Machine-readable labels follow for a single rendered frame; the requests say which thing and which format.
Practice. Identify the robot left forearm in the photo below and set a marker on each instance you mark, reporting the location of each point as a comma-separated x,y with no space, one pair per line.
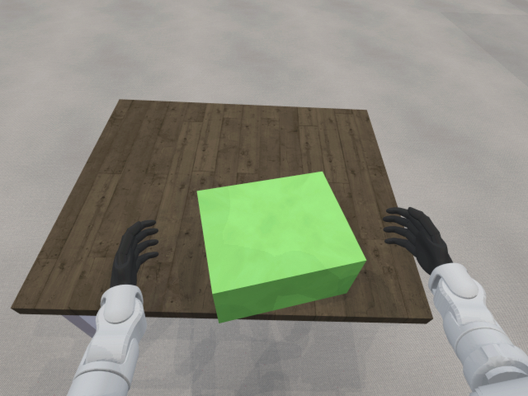
108,364

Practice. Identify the left robot hand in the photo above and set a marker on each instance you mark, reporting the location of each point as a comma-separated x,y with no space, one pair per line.
127,260

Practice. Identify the right robot hand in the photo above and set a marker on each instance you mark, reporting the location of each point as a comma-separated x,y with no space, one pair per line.
424,240

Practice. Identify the robot right forearm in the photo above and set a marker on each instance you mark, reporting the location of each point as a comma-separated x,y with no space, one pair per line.
484,349

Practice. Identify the robot right upper arm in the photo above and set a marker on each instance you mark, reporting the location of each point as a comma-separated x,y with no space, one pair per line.
514,387

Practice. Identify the carton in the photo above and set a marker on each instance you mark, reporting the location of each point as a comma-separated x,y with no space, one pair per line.
276,243

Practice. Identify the table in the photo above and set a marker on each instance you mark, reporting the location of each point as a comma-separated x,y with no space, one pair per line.
148,164

